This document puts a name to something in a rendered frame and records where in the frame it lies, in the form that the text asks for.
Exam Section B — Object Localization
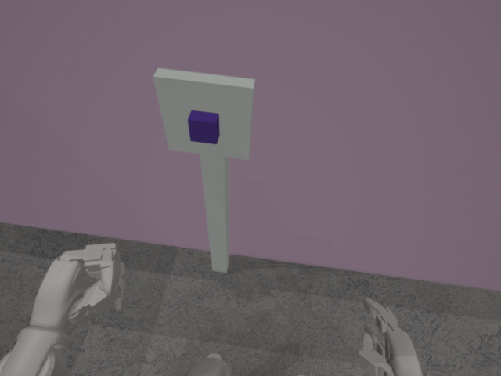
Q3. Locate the button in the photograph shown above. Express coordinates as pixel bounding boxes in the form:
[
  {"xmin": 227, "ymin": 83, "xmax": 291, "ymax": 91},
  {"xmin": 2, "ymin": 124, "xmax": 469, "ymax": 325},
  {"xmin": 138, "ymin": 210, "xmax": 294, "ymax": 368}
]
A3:
[{"xmin": 188, "ymin": 110, "xmax": 219, "ymax": 144}]

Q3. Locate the left robot forearm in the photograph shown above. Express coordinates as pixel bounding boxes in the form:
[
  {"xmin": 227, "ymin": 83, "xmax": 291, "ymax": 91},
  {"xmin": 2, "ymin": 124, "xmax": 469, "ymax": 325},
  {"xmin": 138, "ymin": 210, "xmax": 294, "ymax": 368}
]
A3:
[{"xmin": 0, "ymin": 326, "xmax": 73, "ymax": 376}]

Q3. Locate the robot left hand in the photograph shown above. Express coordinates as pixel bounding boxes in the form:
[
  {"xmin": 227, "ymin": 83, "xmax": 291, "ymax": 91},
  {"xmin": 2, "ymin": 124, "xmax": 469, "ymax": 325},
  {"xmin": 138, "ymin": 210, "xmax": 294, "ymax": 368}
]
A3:
[{"xmin": 30, "ymin": 243, "xmax": 128, "ymax": 335}]

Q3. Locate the robot left shin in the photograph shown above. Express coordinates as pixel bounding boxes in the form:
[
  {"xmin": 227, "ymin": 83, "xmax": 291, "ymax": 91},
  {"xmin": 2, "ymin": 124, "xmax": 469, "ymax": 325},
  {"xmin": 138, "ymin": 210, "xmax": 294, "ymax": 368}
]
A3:
[{"xmin": 207, "ymin": 353, "xmax": 222, "ymax": 360}]

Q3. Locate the robot right hand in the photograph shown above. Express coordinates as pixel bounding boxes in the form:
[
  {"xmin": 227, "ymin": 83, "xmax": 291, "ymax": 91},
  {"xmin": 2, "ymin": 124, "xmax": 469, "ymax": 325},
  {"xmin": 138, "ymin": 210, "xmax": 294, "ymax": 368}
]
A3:
[{"xmin": 359, "ymin": 298, "xmax": 423, "ymax": 376}]

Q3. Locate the panel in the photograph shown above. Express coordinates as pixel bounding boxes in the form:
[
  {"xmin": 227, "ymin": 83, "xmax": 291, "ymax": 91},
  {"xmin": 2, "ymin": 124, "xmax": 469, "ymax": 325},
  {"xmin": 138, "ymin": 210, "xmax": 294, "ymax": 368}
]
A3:
[{"xmin": 153, "ymin": 68, "xmax": 255, "ymax": 273}]

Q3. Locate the robot left thigh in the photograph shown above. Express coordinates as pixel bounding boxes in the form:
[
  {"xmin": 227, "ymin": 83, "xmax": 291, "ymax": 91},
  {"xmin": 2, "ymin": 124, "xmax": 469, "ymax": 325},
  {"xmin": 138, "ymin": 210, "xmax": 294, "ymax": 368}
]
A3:
[{"xmin": 185, "ymin": 358, "xmax": 232, "ymax": 376}]

